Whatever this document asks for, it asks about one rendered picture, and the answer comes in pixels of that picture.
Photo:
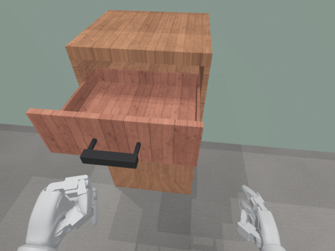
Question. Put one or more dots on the cabinet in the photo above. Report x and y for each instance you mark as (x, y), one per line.
(147, 41)

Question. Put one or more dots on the left robot hand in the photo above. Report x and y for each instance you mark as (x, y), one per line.
(73, 199)

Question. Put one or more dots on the right robot hand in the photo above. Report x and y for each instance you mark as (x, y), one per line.
(262, 229)

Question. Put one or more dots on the handle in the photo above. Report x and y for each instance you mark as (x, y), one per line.
(107, 158)

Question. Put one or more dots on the drawer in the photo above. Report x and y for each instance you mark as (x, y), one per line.
(119, 108)

